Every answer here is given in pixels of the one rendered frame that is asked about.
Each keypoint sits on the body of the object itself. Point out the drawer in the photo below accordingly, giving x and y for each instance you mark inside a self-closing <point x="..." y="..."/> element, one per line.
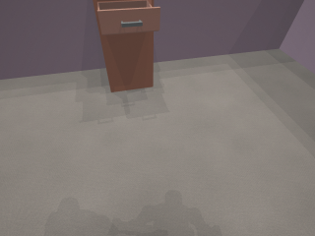
<point x="111" y="14"/>

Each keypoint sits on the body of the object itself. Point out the handle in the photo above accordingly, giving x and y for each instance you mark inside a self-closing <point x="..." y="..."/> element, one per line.
<point x="131" y="24"/>

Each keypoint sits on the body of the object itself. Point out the cabinet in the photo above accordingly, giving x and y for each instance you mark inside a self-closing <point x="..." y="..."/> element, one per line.
<point x="128" y="57"/>

